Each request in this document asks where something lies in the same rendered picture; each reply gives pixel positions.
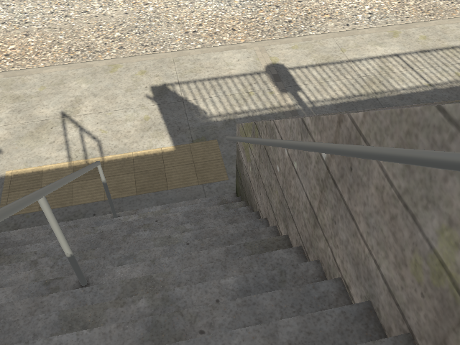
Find stairs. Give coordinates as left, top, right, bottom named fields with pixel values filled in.
left=0, top=193, right=416, bottom=345

